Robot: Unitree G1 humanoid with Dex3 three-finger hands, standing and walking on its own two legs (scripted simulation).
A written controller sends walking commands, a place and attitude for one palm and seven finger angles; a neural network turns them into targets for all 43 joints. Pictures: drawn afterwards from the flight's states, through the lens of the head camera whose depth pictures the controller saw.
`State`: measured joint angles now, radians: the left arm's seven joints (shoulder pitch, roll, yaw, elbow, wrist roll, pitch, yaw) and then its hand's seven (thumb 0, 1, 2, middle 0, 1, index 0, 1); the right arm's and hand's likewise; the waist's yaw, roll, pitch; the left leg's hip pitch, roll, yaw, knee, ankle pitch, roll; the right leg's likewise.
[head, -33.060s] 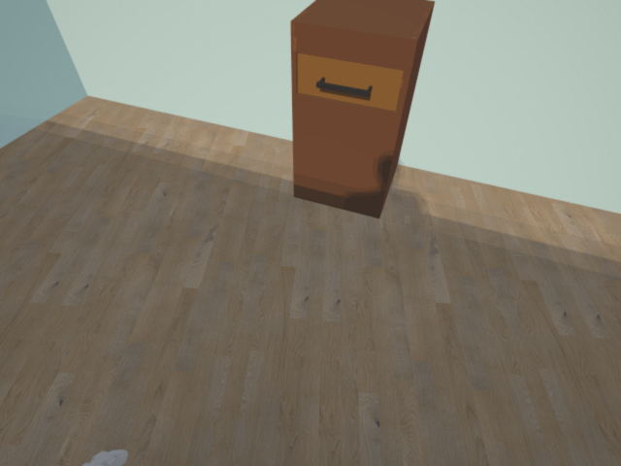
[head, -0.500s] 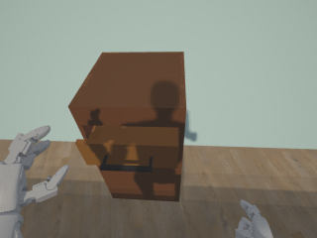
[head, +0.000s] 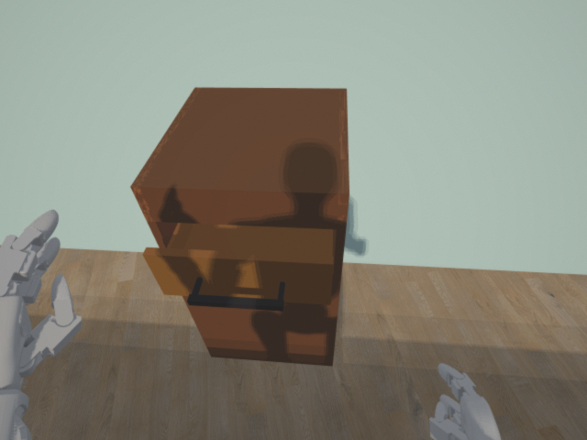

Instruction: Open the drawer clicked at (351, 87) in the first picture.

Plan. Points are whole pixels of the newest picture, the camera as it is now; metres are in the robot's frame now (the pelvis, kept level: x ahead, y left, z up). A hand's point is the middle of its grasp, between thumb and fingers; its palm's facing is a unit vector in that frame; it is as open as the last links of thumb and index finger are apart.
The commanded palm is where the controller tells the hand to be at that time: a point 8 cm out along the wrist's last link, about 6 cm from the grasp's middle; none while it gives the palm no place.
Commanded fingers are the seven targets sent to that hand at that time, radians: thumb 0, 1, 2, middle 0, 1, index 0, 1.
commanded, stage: step back with the hand held close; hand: left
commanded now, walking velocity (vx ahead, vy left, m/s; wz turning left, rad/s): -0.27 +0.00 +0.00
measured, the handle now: (237, 294) +0.43 +0.17 -0.15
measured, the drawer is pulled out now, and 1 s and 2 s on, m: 0.09 0.09 0.09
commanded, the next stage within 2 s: stop stepping back and stand still in 1.38 s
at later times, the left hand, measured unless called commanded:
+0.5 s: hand (41, 359) +0.15 +0.25 +0.16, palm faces +0.30 -0.84 -0.46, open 7.4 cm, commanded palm +0.09 +0.30 +0.17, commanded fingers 0.00 0.90 0.90 -0.20 -0.30 -0.20 -0.30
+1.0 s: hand out of the picture +0.08 +0.23 +0.15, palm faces +0.35 -0.82 -0.45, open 7.4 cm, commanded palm +0.01 +0.27 +0.17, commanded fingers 0.00 0.90 0.90 -0.20 -0.30 -0.20 -0.30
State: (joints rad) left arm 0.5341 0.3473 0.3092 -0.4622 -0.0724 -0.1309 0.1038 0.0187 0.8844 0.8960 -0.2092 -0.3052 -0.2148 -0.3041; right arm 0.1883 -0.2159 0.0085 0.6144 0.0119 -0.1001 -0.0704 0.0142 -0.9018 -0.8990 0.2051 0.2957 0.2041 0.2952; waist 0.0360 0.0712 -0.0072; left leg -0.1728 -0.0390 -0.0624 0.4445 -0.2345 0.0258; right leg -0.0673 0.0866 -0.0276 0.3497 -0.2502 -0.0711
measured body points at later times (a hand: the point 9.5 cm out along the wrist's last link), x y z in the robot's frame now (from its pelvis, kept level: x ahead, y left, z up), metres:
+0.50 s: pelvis -0.05 +0.02 -0.01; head -0.04 +0.04 +0.44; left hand +0.13 +0.30 +0.19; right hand +0.14 -0.22 -0.07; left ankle +0.00 +0.10 -0.74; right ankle -0.04 -0.07 -0.74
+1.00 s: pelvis -0.12 -0.01 -0.02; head -0.10 +0.01 +0.43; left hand +0.06 +0.27 +0.17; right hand +0.04 -0.24 -0.10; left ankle +0.00 +0.10 -0.74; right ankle -0.11 -0.09 -0.74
